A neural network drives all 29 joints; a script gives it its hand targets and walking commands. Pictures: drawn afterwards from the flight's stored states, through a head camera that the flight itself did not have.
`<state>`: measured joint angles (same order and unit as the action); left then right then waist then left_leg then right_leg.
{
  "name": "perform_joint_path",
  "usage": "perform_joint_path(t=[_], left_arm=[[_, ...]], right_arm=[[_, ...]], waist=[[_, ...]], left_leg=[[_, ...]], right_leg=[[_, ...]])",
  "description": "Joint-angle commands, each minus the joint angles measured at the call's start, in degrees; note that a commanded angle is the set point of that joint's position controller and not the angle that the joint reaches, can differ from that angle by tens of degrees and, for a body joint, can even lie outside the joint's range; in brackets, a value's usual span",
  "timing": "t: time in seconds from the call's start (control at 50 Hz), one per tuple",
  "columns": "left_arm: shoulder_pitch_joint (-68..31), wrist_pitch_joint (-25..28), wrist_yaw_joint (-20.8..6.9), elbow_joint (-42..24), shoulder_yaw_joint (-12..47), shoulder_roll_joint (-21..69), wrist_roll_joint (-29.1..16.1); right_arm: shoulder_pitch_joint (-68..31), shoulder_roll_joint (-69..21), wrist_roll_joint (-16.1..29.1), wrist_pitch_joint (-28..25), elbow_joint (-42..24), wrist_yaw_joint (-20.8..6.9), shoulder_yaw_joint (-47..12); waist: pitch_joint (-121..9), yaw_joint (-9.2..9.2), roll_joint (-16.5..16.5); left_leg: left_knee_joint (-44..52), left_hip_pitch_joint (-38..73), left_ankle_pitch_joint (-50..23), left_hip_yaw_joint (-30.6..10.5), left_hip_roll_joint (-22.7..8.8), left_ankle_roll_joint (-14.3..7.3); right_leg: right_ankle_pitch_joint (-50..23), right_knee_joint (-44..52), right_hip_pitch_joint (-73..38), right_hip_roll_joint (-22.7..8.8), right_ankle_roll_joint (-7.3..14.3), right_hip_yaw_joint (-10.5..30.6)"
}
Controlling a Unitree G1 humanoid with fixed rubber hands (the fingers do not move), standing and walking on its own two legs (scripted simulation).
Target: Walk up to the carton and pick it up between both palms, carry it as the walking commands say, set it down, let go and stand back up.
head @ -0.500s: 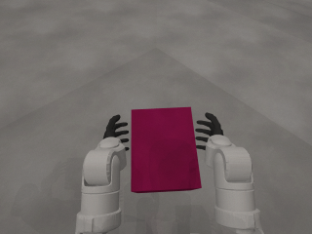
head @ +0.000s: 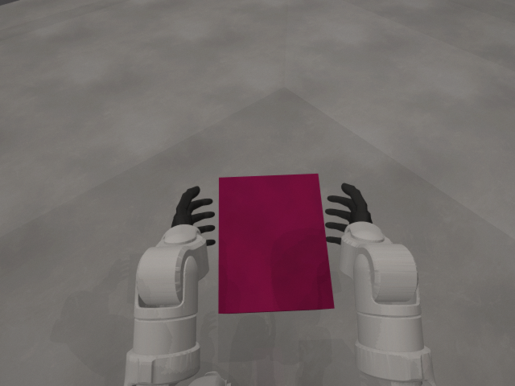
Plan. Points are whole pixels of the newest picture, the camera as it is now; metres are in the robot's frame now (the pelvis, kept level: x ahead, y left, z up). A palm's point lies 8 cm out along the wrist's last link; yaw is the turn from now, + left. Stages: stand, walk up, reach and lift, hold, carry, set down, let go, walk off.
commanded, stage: carry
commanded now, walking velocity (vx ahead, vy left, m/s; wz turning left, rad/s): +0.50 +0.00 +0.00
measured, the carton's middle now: (270, 248) +0.35 +0.00 -0.03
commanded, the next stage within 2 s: none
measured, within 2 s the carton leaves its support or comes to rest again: neither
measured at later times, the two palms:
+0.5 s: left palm (216, 80) +0.68 +0.11 +0.09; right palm (332, 79) +0.67 -0.13 +0.09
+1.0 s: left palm (230, 7) +1.04 +0.10 +0.08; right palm (317, 2) +1.03 -0.14 +0.09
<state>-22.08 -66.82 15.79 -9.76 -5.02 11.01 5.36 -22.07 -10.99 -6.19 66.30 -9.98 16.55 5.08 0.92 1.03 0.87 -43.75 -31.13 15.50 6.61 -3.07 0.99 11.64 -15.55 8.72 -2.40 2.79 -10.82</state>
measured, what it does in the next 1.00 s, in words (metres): walks ahead: left foot, then right foot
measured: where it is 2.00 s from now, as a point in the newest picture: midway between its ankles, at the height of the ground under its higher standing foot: (281, 144)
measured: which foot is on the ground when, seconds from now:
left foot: up 0.00-0.14, down 0.16-0.58, up 0.60-0.92, down 0.94-1.00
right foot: down 0.00-0.18, up 0.20-0.54, down 0.56-0.98, up 1.00-1.00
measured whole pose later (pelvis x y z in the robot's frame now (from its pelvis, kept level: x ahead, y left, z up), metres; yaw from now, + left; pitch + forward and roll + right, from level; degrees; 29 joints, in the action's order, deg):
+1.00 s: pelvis +0.72 -0.01 -0.02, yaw -2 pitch +3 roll +1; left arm -22.4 -67.6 16.4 -10.4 -6.3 11.1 6.6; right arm -24.0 -11.8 -6.4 66.9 -8.3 16.4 4.8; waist -3.1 -0.6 2.3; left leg -27.5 -23.7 6.1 12.1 -0.3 -4.7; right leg 26.4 -41.5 7.0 -4.1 -0.9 -6.2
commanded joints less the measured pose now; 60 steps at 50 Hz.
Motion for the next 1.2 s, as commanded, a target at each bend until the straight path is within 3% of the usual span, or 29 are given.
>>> perform_joint_path(t=[0.0, 0.1, 0.12, 0.14, 0.16, 0.18, 0.22, 0.26, 0.34, 0.44, 0.52, 0.54, 0.56, 0.58, 0.6, 0.64, 0.68, 0.76, 0.84, 0.9, 0.92, 0.94, 0.96, 0.98, 1.02, 1.04, 1.06, 1.12, 1.18], left_arm=[[-16.3, 2.5, -13.03, -7.85, 27.34, 61.84, -18.47], [-15.17, 0.61, -12.32, -6.65, 26.66, 58.34, -17.16], [-15.46, 0.05, -12.12, -5.8, 26.44, 57.39, -16.62], [-16.92, -0.53, -12.1, -5.41, 26.78, 56.9, -16.66], [-16.2, -1.22, -12.23, -4.12, 26.65, 57.12, -16.76], [-18.83, -1.11, -12.53, -4.59, 27.67, 58.22, -17.92], [-21.23, -0.24, -12.89, -4.53, 29.37, 62.24, -18.96], [-23.89, 1.34, -13.14, -6.04, 29.95, 65.36, -19.75], [-20.85, 2.73, -12.21, -5.63, 28.48, 65.08, -17.61], [-18.01, 1.78, -11.57, -6.36, 28.75, 62.1, -17.4], [-17.24, 0.16, -11.59, -4.51, 27.5, 60.62, -17.74], [-15.39, -0.36, -11.58, -3.0, 26.36, 59.75, -17.29], [-15.51, -0.68, -11.49, -1.77, 25.13, 58.09, -16.41], [-15.59, -0.79, -11.48, 0.21, 24.71, 58.41, -16.53], [-16.0, -0.47, -11.95, 0.0, 24.96, 60.94, -17.26], [-18.6, 0.78, -12.66, -2.51, 25.73, 65.34, -17.27], [-22.1, 2.22, -13.23, -6.81, 26.14, 66.26, -18.35], [-20.9, 2.9, -13.3, -8.07, 26.67, 63.89, -18.8], [-17.28, 1.86, -12.83, -7.48, 27.18, 61.07, -17.99], [-16.54, 0.57, -12.31, -6.52, 26.78, 59.01, -17.2], [-16.86, -0.03, -12.12, -5.62, 26.69, 58.11, -16.74], [-17.91, -0.7, -12.12, -5.08, 27.06, 57.74, -16.84], [-17.38, -1.47, -12.23, -3.99, 27.15, 57.97, -16.96], [-19.71, -1.49, -12.43, -4.04, 27.74, 58.44, -17.86], [-21.63, -0.71, -12.71, -3.85, 29.02, 62.27, -18.74], [-23.6, 0.08, -12.9, -4.87, 29.53, 64.03, -19.39], [-24.09, 0.77, -12.96, -5.14, 29.26, 65.15, -19.39], [-22.66, 2.05, -12.25, -5.01, 28.06, 65.26, -17.71], [-19.85, 2.18, -11.68, -5.79, 28.0, 63.54, -17.14]], right_arm=[[-16.65, -62.87, 17.42, -2.22, -5.94, -12.16, -28.33], [-16.48, -60.41, 18.1, -0.27, -5.19, -12.23, -28.39], [-15.56, -59.7, 18.17, 0.2, -3.95, -12.26, -27.89], [-15.21, -58.34, 17.63, 0.65, -3.45, -12.29, -26.97], [-14.07, -57.21, 16.95, 1.12, -0.62, -12.31, -25.47], [-15.84, -58.3, 17.54, 0.95, -0.83, -12.44, -24.96], [-17.72, -61.68, 17.72, 0.01, -2.41, -12.93, -25.04], [-20.99, -64.69, 18.91, -1.21, -4.92, -13.73, -25.62], [-20.46, -63.53, 19.15, -2.23, -6.3, -14.19, -26.19], [-17.01, -60.21, 18.09, -1.39, -5.92, -13.42, -26.51], [-16.36, -57.63, 17.41, 0.09, -5.66, -12.62, -26.91], [-17.38, -56.84, 17.59, 0.58, -5.67, -12.53, -26.93], [-18.7, -56.06, 17.52, 1.24, -5.47, -12.54, -26.56], [-18.76, -55.89, 17.34, 1.88, -5.19, -12.55, -27.06], [-20.91, -58.37, 18.05, 1.39, -5.16, -12.69, -27.32], [-23.87, -63.34, 19.85, 0.3, -5.62, -13.46, -28.35], [-23.56, -65.95, 20.36, -0.95, -5.69, -13.9, -28.58], [-20.18, -65.06, 18.24, -2.19, -5.04, -12.86, -27.81], [-17.45, -62.38, 17.22, -1.32, -4.89, -12.23, -27.8], [-17.17, -60.79, 17.86, -0.1, -4.43, -12.33, -27.68], [-16.25, -60.04, 17.91, 0.38, -3.4, -12.35, -27.19], [-15.76, -58.45, 17.27, 0.88, -3.01, -12.33, -26.21], [-14.87, -57.4, 16.75, 1.37, -0.35, -12.43, -24.71], [-16.47, -58.24, 17.23, 1.37, -0.4, -12.51, -24.29], [-17.93, -61.59, 17.22, 0.53, -1.61, -12.91, -24.36], [-19.89, -63.43, 17.77, -0.08, -2.76, -13.34, -24.62], [-20.91, -64.54, 18.31, -0.5, -3.71, -13.65, -24.97], [-21.71, -63.98, 18.86, -1.49, -5.45, -14.08, -25.63], [-20.05, -62.35, 18.9, -1.62, -5.98, -13.82, -26.09]], waist=[[-23.44, 0.94, 7.97], [-21.12, -0.49, 6.5], [-23.37, -1.5, 5.17], [-27.34, -3.17, -2.16], [-31.61, -3.74, -15.54], [-28.68, -3.42, -16.59], [-26.31, -3.07, -7.37], [-25.87, -2.22, -4.77], [-23.54, -1.89, -9.11], [-20.46, -1.74, -11.35], [-22.71, -0.95, -5.79], [-26.18, 0.35, -1.75], [-29.71, 1.44, 9.14], [-32.23, 1.4, 20.5], [-31.45, 1.09, 13.95], [-27.66, 0.77, 3.17], [-25.92, 0.8, 4.5], [-25.13, 0.93, 6.77], [-23.49, 1.07, 8.87], [-23.0, -0.38, 6.24], [-24.65, -1.55, 4.7], [-28.41, -2.98, -2.88], [-30.79, -3.39, -16.74], [-27.45, -3.27, -16.38], [-25.42, -2.94, -7.19], [-25.22, -2.53, -4.76], [-25.0, -2.25, -4.85], [-23.2, -2.06, -8.13], [-22.11, -1.64, -9.96]], left_leg=[[11.23, 2.06, -8.21, 3.52, 2.35, -0.47], [23.29, 19.78, -15.44, 7.72, 4.74, -1.66], [22.6, 29.73, -12.41, 4.81, 2.83, -2.99], [25.12, 39.9, -3.61, -10.48, -7.91, -5.64], [28.81, 50.4, -0.11, -31.62, -20.49, -13.63], [30.82, 52.9, -7.54, -36.52, -22.29, -16.27], [27.14, 49.59, -25.41, -22.8, -18.52, -13.32], [28.53, 44.99, -23.16, -13.61, -15.38, -8.96], [32.33, 40.67, -15.43, -7.69, -14.05, -9.47], [29.11, 39.94, -24.54, -0.83, -11.81, -6.54], [12.27, 31.87, -31.27, 6.95, -7.77, -2.18], [1.46, 23.04, -25.93, 8.4, -5.62, -0.74], [-13.98, 9.46, -11.09, 8.01, -0.56, 1.05], [-24.37, -3.38, 12.86, 2.53, 5.62, 0.72], [-29.85, -7.05, 13.71, -3.95, 2.34, -0.01], [-24.81, -7.21, 7.27, -6.31, -2.14, 0.02], [-13.6, -4.42, 4.58, -4.17, -2.4, 0.64], [2.82, -1.95, 0.67, 0.44, 0.57, -0.11], [16.02, 6.19, -10.21, 4.9, 3.97, -0.86], [23.65, 20.84, -14.52, 7.05, 4.55, -1.75], [22.86, 30.7, -11.81, 3.34, 1.85, -3.4], [25.25, 40.41, -3.75, -12.52, -8.99, -6.26], [29.78, 49.52, -1.4, -32.7, -20.99, -13.98], [30.85, 51.72, -9.34, -35.57, -22.37, -16.29], [27.4, 49.74, -27.14, -22.34, -18.57, -13.55], [28.09, 47.9, -27.09, -17.9, -17.03, -11.27], [28.87, 46.29, -24.24, -14.0, -15.58, -9.46], [32.28, 42.84, -17.62, -9.37, -14.46, -9.8], [31.44, 42.23, -21.85, -4.08, -12.64, -8.13]], right_leg=[[-22.72, 1.79, -19.19, -11.86, 4.96, 6.38], [-22.55, -8.89, -12.49, -7.55, 0.51, -0.15], [-22.94, -15.77, -6.8, -6.19, -0.91, -1.25], [-13.08, -28.71, 1.94, -3.87, -2.57, -1.1], [4.47, -41.59, 17.52, 2.23, -4.25, -0.34], [17.36, -49.5, 28.72, 5.14, -4.27, 5.17], [13.46, -51.5, 31.86, 0.15, -3.0, 10.73], [9.6, -40.81, 27.04, -2.03, -4.0, 10.39], [4.89, -27.4, 24.41, -0.2, -4.19, 5.71], [-6.36, -15.63, 19.48, 0.98, -2.83, 2.56], [-9.14, -4.63, -1.88, 3.41, -0.55, -1.81], [-5.66, -5.24, -14.77, 0.74, 0.36, 1.12], [-2.57, -2.27, -25.27, -12.51, 5.34, 20.81], [-7.81, 1.02, -32.06, -21.37, 13.24, 37.84], [-14.24, -0.45, -30.38, -22.18, 14.25, 34.68], [-20.28, -0.87, -24.57, -18.75, 10.52, 24.77], [-16.79, 1.19, -21.14, -15.83, 7.71, 17.66], [-18.77, 2.91, -20.48, -14.55, 7.6, 12.0], [-22.67, 0.19, -18.48, -10.84, 3.85, 5.14], [-21.12, -8.85, -12.44, -7.39, 0.71, 0.78], [-21.55, -15.8, -5.73, -6.14, -0.8, -0.38], [-11.92, -28.28, 2.77, -3.55, -2.52, -0.67], [8.01, -40.76, 18.65, 2.58, -4.05, 0.09], [17.5, -48.36, 29.15, 4.77, -4.19, 5.6], [13.55, -49.57, 32.31, 0.25, -3.0, 10.6], [10.65, -44.74, 30.64, -1.19, -3.42, 10.95], [9.62, -39.12, 28.32, -1.63, -3.83, 10.46], [6.08, -29.2, 26.08, 0.07, -4.08, 6.41], [-2.49, -21.25, 23.3, 0.7, -3.53, 4.28]])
